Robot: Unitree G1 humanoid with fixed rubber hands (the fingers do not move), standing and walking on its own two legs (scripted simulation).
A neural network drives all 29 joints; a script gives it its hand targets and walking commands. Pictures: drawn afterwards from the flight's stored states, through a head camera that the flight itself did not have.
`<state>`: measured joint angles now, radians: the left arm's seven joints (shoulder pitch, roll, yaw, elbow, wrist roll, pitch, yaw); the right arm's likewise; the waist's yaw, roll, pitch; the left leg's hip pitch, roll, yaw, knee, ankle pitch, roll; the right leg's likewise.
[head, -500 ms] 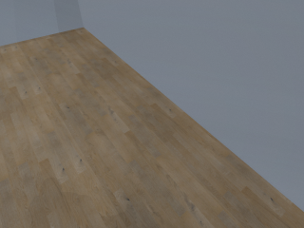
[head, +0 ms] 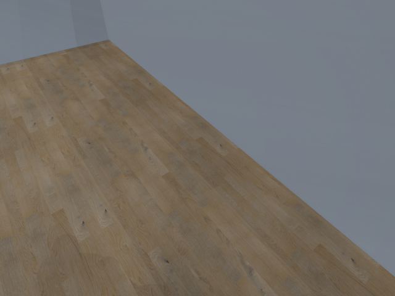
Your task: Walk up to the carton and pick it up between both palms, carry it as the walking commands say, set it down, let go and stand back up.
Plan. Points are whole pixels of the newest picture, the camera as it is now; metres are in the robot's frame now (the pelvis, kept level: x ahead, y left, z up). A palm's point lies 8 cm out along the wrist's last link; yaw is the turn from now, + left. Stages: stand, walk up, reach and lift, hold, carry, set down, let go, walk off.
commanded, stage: stand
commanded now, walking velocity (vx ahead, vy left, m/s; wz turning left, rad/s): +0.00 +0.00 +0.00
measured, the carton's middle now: out of the picture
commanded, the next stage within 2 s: walk up in 1.50 s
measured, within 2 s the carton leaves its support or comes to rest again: neither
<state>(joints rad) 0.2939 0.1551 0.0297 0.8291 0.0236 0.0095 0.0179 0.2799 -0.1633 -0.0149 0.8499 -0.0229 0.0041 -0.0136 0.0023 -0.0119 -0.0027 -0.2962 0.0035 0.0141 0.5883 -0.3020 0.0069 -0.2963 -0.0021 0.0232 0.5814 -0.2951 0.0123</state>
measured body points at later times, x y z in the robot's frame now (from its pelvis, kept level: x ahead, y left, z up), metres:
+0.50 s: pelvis +0.01 +0.00 +0.01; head +0.01 +0.00 +0.46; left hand +0.02 +0.21 -0.15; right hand +0.03 -0.22 -0.15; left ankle +0.01 +0.11 -0.73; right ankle +0.01 -0.13 -0.73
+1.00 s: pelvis +0.00 +0.00 +0.01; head +0.00 +0.00 +0.46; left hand -0.02 +0.20 -0.15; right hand -0.02 -0.21 -0.15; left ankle +0.01 +0.12 -0.73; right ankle +0.01 -0.13 -0.73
